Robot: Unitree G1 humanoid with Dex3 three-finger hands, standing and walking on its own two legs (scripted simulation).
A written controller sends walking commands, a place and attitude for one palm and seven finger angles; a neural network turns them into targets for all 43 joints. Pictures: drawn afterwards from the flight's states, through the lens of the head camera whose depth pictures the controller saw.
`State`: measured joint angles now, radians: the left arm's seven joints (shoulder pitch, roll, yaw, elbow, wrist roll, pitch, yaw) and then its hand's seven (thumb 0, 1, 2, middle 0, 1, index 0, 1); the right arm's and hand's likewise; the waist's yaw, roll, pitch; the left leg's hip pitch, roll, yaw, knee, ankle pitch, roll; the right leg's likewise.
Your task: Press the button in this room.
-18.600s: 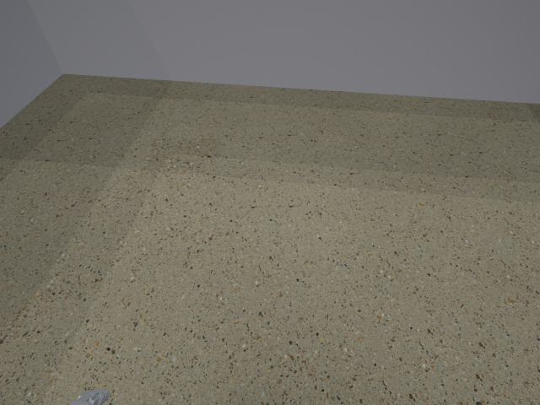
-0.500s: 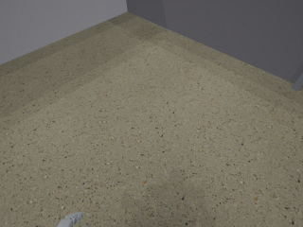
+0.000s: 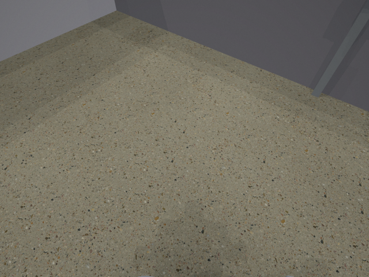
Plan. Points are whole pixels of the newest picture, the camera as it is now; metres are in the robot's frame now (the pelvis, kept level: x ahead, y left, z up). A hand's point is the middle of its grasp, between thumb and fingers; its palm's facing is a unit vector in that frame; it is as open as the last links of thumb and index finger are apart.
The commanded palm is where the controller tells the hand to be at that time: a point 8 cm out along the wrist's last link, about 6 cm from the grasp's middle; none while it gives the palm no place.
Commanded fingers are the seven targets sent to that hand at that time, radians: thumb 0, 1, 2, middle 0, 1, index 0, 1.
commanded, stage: turn or walk to find it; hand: left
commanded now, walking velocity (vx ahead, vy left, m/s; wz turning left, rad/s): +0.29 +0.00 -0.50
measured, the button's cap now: out of the picture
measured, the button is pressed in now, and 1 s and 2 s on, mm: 0 0 0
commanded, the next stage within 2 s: stand and wait in 1.58 s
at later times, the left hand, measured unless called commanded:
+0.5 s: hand (144, 239) +0.22 +0.13 -0.16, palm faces -0.34 -0.92 -0.20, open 7.4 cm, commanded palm none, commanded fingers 0.00 0.90 0.90 -0.20 -0.30 -0.20 -0.30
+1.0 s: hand (166, 214) +0.31 +0.09 -0.19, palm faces -0.32 -0.93 -0.19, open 7.3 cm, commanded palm none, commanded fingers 0.00 0.90 0.90 -0.20 -0.30 -0.20 -0.30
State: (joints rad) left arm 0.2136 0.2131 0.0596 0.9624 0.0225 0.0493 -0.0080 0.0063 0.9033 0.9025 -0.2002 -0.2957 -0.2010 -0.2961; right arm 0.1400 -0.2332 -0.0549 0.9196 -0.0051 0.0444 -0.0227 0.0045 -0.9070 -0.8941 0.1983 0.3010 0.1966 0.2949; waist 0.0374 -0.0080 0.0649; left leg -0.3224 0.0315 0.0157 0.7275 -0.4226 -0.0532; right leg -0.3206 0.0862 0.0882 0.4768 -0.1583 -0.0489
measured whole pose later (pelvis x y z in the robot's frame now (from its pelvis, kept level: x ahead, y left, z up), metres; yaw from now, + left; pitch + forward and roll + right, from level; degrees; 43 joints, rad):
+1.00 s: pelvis +0.25 -0.10 -0.01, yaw -23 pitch -1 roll -3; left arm 0.33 0.21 0.05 1.09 0.02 -0.05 0.00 0.00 0.92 0.90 -0.20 -0.30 -0.20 -0.30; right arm 0.15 -0.19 -0.05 0.95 -0.03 -0.04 0.04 0.00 -0.91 -0.89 0.20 0.30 0.20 0.29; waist 0.03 0.01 0.04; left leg -0.42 0.11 0.13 0.60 -0.18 -0.02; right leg -0.02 0.01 -0.07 0.48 -0.43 0.01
